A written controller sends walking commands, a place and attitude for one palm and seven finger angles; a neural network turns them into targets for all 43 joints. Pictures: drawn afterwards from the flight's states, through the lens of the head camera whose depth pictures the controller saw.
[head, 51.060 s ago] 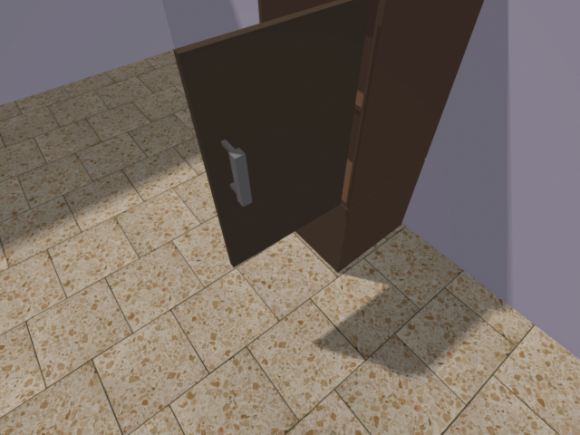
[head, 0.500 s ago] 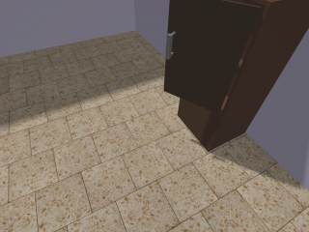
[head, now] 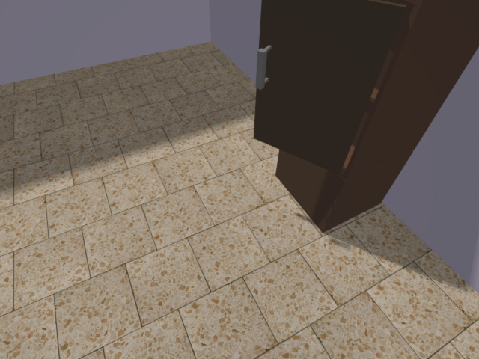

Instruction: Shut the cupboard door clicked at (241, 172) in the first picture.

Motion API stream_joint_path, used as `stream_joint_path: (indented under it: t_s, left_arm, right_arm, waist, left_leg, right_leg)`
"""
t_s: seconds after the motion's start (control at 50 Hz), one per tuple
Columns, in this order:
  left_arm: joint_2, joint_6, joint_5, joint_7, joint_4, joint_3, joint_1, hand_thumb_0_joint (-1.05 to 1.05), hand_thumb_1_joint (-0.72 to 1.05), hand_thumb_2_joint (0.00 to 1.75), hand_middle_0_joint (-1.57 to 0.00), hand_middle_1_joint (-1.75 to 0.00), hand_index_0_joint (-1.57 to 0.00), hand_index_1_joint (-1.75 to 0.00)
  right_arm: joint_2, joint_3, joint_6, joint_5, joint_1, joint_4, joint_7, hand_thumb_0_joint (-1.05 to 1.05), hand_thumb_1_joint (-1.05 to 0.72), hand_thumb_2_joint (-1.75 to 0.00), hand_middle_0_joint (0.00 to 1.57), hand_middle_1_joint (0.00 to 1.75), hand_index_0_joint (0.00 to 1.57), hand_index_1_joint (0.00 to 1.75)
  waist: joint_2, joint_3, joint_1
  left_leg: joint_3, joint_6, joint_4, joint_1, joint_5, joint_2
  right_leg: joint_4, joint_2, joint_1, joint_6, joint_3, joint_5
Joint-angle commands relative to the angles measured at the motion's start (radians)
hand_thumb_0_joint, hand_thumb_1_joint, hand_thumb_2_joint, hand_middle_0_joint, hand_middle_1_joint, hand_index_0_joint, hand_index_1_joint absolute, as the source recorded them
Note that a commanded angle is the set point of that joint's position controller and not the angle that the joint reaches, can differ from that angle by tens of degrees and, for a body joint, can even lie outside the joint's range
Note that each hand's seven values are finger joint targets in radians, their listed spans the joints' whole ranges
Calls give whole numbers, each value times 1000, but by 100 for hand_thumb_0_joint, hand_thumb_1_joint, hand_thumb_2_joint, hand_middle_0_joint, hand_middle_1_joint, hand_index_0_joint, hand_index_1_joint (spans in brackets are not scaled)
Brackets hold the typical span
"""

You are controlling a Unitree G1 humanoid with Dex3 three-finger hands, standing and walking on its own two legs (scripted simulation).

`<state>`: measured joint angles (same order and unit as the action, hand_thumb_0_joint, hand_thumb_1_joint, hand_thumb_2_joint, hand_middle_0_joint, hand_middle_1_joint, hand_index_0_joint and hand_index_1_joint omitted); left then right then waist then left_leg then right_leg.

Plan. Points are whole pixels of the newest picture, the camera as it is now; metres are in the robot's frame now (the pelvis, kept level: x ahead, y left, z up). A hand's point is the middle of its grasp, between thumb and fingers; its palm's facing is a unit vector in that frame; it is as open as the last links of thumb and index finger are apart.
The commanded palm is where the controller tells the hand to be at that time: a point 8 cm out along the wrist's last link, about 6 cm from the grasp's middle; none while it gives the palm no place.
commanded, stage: walk to a spot facing it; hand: left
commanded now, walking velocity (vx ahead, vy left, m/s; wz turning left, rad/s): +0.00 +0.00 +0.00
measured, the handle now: (264, 67) +0.99 -0.04 +0.00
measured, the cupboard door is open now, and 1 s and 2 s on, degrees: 29 29 29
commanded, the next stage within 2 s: turn to face it in 1.42 s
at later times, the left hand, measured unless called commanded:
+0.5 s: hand out of the picture +0.01 +0.21 -0.20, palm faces +0.22 -0.95 -0.22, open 7.4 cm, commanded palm none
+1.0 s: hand out of the picture +0.04 +0.18 -0.15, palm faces +0.50 -0.81 -0.29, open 7.4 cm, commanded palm none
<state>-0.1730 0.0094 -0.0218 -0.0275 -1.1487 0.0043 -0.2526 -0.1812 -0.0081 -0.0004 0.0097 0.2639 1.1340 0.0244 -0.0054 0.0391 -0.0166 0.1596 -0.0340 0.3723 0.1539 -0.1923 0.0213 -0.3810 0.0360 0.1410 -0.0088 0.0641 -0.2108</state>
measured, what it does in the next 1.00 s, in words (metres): steps on the spot, turning left: right foot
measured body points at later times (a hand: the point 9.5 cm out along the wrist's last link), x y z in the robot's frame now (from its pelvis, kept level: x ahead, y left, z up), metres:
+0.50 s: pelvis +0.00 +0.01 -0.02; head +0.04 +0.04 +0.42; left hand +0.00 +0.26 -0.19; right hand +0.07 -0.23 -0.17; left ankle +0.01 +0.09 -0.75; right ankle -0.01 -0.13 -0.71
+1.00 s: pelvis +0.09 -0.02 +0.00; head +0.14 -0.03 +0.45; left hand +0.01 +0.22 -0.13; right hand +0.26 -0.24 -0.16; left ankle +0.02 +0.10 -0.65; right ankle +0.10 -0.13 -0.75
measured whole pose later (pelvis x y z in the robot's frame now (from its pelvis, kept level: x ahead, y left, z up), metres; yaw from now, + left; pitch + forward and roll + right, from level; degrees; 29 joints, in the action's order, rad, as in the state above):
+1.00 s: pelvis +0.09 -0.02 +0.00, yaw +33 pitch +2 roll +2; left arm -0.19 0.04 -0.03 -0.01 -0.92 0.05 -0.26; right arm -0.27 -0.08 -0.04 0.04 0.25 0.96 -0.03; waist -0.04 0.05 -0.04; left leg 0.00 0.01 1.15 0.59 -0.29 0.00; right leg -0.42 0.05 0.15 0.02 0.12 -0.30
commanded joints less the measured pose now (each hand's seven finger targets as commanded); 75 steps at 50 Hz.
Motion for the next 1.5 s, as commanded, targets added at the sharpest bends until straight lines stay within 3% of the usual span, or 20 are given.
stream_joint_path:
  t_s: [0.0,0.2,0.34,0.38,0.4,0.44,0.66,0.78,0.8,0.82,0.86,0.9,0.96,1.14,1.22,1.26,1.28,1.3,1.38,1.48]
  left_arm:
    - [-133,8,4,-3,25,27,-44,0,90,90,-20,-30,-20,-30]
    - [-147,-19,4,-13,78,57,-42,0,90,90,-20,-30,-20,-30]
    - [-202,-23,-14,-19,189,99,23,0,90,90,-20,-30,-20,-30]
    - [-200,-29,-6,-12,216,102,47,0,90,90,-20,-30,-20,-30]
    - [-151,-38,4,-7,237,97,14,0,90,90,-20,-30,-20,-30]
    - [-134,-55,-5,-13,280,88,119,0,90,90,-20,-30,-20,-30]
    - [-132,-12,-10,39,320,82,150,0,90,90,-20,-30,-20,-30]
    - [-158,0,-9,41,290,91,-29,0,90,90,-20,-30,-20,-30]
    - [-215,10,-18,32,271,108,-123,0,90,90,-20,-30,-20,-30]
    - [-319,15,-29,13,278,122,-174,0,90,90,-20,-30,-20,-30]
    - [-268,19,-6,9,299,109,-59,0,90,90,-20,-30,-20,-30]
    - [-172,39,-3,11,301,82,12,0,90,90,-20,-30,-20,-30]
    - [-137,60,-4,10,257,74,-97,0,90,90,-20,-30,-20,-30]
    - [-150,65,-12,-2,188,69,-270,0,90,90,-20,-30,-20,-30]
    - [-214,65,-7,2,196,81,-228,0,90,90,-20,-30,-20,-30]
    - [-222,63,7,14,228,82,-186,0,90,90,-20,-30,-20,-30]
    - [-150,59,16,32,279,75,-183,0,90,90,-20,-30,-20,-30]
    - [-168,49,10,24,332,74,-85,0,90,90,-20,-30,-20,-30]
    - [-124,14,-16,32,282,89,-98,0,90,90,-20,-30,-20,-30]
    - [-124,-4,-14,31,293,93,-43,0,90,90,-20,-30,-20,-30]
  right_arm:
    - [-129,-23,14,2,39,-27,9,0,-90,-90,20,30,20,30]
    - [-103,-32,-16,5,20,-76,-2,0,-90,-90,20,30,20,30]
    - [-81,-63,-37,5,-10,-184,-20,0,-90,-90,20,30,20,30]
    - [-104,-65,-30,5,58,-181,-26,0,-90,-90,20,30,20,30]
    - [-170,-77,-24,14,94,-185,-23,0,-90,-90,20,30,20,30]
    - [-240,-94,-25,28,161,-164,-2,0,-90,-90,20,30,20,30]
    - [-233,-96,3,23,77,-216,-3,0,-90,-90,20,30,20,30]
    - [-236,-103,-5,18,-34,-252,-13,0,-90,-90,20,30,20,30]
    - [-185,-95,-4,10,-58,-272,-16,0,-90,-90,20,30,20,30]
    - [-105,-75,5,-1,-61,-306,-23,0,-90,-90,20,30,20,30]
    - [-138,-91,0,28,-66,-300,-36,0,-90,-90,20,30,20,30]
    - [-132,-87,-9,31,-65,-275,-55,0,-90,-90,20,30,20,30]
    - [-102,-74,-10,22,-78,-267,-66,0,-90,-90,20,30,20,30]
    - [-66,-37,-11,16,-313,-342,-86,0,-90,-90,20,30,20,30]
    - [-112,-46,5,18,-162,-317,-71,0,-90,-90,20,30,20,30]
    - [-217,-79,11,30,98,-269,-53,0,-90,-90,20,30,20,30]
    - [-361,-114,16,34,177,-253,-42,0,-90,-90,20,30,20,30]
    - [-386,-116,9,7,194,-246,-35,0,-90,-90,20,30,20,30]
    - [-212,-64,39,14,-74,-316,-14,0,-90,-90,20,30,20,30]
    - [-204,-70,50,6,-24,-278,-15,0,-90,-90,20,30,20,30]
  waist:
    - [3,34,5]
    - [21,14,17]
    - [169,4,7]
    - [34,-29,-29]
    - [-221,-32,-33]
    - [-260,-35,-78]
    - [-130,-32,-44]
    - [-110,-44,58]
    - [48,-56,107]
    - [364,-62,133]
    - [172,34,38]
    - [160,99,-5]
    - [149,32,12]
    - [162,79,63]
    - [178,-25,-25]
    - [92,-195,-162]
    - [-184,-281,-165]
    - [-41,-247,-159]
    - [-95,-3,-8]
    - [-51,-58,12]
  left_leg:
    - [-144,1,-99,-7,32,110]
    - [-158,10,48,111,120,81]
    - [-103,48,414,242,-273,56]
    - [-142,27,189,88,51,81]
    - [-389,-45,65,27,347,208]
    - [-659,-145,-115,38,110,331]
    - [-589,-149,-155,-3,-345,173]
    - [-547,-100,-18,310,-425,61]
    - [-451,-49,174,524,-450,-31]
    - [-218,25,548,723,-425,-153]
    - [-256,29,823,676,-269,-17]
    - [-224,47,861,624,-101,31]
    - [-156,55,814,607,-40,28]
    - [-22,3,450,535,-51,-1]
    - [41,-64,315,210,-130,-87]
    - [-104,-135,170,-274,-10,-3]
    - [-651,-295,106,-476,180,361]
    - [-739,-337,10,-411,180,438]
    - [-450,-160,-119,95,-49,222]
    - [-403,-165,-101,22,200,164]
  right_leg:
    - [88,75,44,36,-88,56]
    - [-22,134,25,39,-27,85]
    - [-33,370,46,177,-42,262]
    - [-208,289,135,75,70,191]
    - [-385,142,257,-20,141,-67]
    - [-723,41,393,-25,-45,-392]
    - [-482,6,430,-49,-56,-183]
    - [-98,-55,-47,-34,-19,-102]
    - [56,63,-259,2,-158,-263]
    - [258,403,-342,107,-597,-558]
    - [264,432,-68,138,-569,-593]
    - [237,317,25,92,-285,-314]
    - [140,251,-123,74,-55,237]
    - [76,275,-249,75,104,674]
    - [-164,307,-198,74,163,952]
    - [-613,261,107,22,209,595]
    - [-973,77,465,-34,158,-320]
    - [-1043,80,566,-23,-5,-365]
    - [-888,140,459,-44,-77,-144]
    - [-733,105,474,-82,-70,-40]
